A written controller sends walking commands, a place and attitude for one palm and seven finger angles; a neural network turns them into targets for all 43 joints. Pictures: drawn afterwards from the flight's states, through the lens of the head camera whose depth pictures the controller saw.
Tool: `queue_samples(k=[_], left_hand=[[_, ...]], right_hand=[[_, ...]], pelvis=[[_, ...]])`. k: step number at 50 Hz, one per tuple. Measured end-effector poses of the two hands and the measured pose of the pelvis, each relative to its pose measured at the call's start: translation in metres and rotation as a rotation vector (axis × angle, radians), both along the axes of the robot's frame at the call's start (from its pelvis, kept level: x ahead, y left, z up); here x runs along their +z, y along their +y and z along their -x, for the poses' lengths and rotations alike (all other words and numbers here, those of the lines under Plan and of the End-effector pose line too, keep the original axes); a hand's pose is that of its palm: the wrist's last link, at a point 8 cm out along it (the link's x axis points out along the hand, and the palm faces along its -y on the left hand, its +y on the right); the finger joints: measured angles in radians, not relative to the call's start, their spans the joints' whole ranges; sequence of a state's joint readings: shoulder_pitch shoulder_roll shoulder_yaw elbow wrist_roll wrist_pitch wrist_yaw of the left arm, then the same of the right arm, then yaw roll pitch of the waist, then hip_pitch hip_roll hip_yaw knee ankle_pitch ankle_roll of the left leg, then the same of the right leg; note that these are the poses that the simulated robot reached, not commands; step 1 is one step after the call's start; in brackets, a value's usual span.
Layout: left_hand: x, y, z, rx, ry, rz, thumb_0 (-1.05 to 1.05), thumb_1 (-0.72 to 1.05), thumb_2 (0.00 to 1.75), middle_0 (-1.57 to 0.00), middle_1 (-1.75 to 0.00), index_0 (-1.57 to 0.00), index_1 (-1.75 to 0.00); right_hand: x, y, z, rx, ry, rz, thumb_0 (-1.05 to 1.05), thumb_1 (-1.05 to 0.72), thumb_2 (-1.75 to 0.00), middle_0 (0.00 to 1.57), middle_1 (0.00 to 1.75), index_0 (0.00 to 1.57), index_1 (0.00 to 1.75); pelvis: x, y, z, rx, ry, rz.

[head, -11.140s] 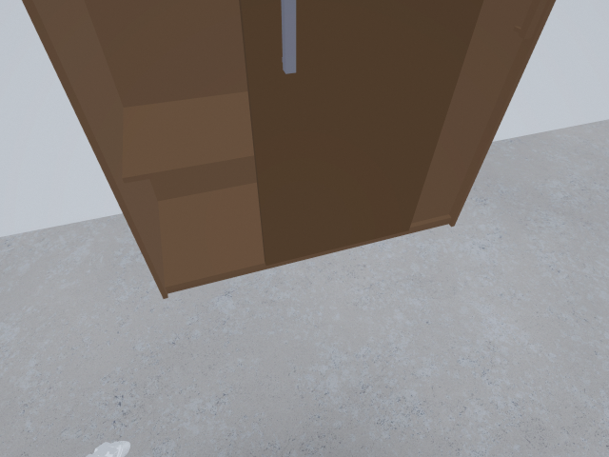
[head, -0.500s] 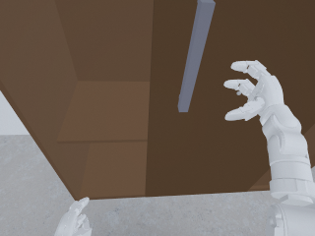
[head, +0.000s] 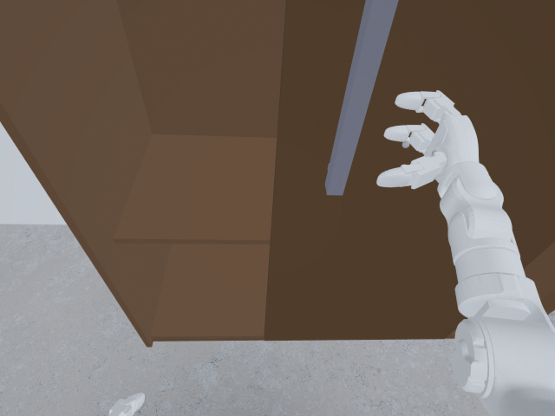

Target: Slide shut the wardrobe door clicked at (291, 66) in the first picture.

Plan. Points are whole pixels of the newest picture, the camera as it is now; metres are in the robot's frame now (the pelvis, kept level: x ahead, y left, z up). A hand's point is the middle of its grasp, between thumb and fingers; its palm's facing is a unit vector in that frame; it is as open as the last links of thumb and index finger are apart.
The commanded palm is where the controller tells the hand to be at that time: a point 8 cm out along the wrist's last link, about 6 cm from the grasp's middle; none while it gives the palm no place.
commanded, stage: move the hooked fingers beside the handle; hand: right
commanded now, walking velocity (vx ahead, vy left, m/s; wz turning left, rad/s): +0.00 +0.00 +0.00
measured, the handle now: (349, 106) +0.48 -0.04 +0.23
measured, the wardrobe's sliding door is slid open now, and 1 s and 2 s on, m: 0.40 0.40 0.40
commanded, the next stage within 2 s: none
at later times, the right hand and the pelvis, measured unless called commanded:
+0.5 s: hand (404, 145) +0.44 -0.12 +0.20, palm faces -0.07 +1.00 -0.03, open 13.8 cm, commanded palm +0.43 -0.16 +0.20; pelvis -0.01 +0.00 +0.00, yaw +0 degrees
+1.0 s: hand (404, 145) +0.44 -0.12 +0.20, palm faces -0.07 +1.00 -0.03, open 13.8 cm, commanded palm +0.43 -0.15 +0.19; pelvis -0.01 +0.00 +0.00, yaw -1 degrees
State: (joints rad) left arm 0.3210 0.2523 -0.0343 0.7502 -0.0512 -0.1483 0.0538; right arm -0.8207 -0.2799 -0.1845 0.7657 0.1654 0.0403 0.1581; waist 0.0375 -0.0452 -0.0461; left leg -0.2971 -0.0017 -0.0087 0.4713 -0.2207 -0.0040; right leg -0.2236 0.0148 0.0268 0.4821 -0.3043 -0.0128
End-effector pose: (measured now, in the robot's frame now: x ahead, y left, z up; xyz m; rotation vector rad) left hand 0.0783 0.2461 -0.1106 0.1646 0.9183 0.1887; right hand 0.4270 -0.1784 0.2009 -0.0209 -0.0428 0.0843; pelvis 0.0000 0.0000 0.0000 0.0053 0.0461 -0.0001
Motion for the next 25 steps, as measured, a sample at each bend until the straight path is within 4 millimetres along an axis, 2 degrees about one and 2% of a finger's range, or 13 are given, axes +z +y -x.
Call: queue_samples(k=[25], left_hand=[[-0.002, -0.005, 0.015, -0.021, -0.003, 0.005, 0.01, 0.91, 0.9, -0.2, -0.3, -0.2, -0.3]], right_hand=[[-0.001, 0.001, 0.001, -0.01, -0.018, 0.007, -0.01, 0.5, -0.3, 0.36, 1.26, 0.32, 1.23]], pelvis=[[-0.002, -0.003, 0.012, -0.008, 0.019, 0.002]])
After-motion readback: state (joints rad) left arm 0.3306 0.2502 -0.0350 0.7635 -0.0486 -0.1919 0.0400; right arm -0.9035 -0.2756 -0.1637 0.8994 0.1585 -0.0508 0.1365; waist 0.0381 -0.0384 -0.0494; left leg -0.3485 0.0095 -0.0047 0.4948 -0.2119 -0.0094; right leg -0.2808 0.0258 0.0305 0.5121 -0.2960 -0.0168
